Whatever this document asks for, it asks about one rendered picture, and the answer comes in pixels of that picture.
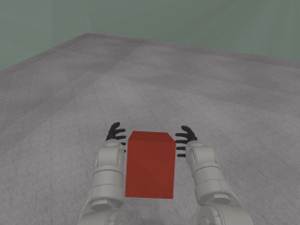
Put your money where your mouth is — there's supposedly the left robot hand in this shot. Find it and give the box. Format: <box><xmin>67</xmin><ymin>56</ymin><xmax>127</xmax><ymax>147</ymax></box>
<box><xmin>106</xmin><ymin>122</ymin><xmax>127</xmax><ymax>152</ymax></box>

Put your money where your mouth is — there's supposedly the carton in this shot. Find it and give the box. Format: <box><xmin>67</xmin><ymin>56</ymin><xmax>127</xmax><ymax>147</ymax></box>
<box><xmin>125</xmin><ymin>130</ymin><xmax>176</xmax><ymax>199</ymax></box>

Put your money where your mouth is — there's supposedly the left robot upper arm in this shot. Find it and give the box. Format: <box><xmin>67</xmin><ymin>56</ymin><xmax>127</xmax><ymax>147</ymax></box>
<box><xmin>77</xmin><ymin>207</ymin><xmax>128</xmax><ymax>225</ymax></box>

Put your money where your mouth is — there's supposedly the right robot forearm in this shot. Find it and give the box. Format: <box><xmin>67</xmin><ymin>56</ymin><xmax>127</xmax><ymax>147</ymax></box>
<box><xmin>185</xmin><ymin>140</ymin><xmax>246</xmax><ymax>210</ymax></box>

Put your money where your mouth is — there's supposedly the left robot forearm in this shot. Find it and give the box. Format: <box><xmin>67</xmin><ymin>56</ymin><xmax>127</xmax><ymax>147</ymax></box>
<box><xmin>77</xmin><ymin>139</ymin><xmax>125</xmax><ymax>225</ymax></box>

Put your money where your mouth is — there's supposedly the right robot upper arm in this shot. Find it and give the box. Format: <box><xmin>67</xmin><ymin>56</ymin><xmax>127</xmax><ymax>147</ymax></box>
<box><xmin>197</xmin><ymin>202</ymin><xmax>254</xmax><ymax>225</ymax></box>

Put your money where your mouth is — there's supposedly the right robot hand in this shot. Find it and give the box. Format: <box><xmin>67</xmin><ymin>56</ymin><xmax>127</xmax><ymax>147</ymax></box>
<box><xmin>175</xmin><ymin>126</ymin><xmax>198</xmax><ymax>158</ymax></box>

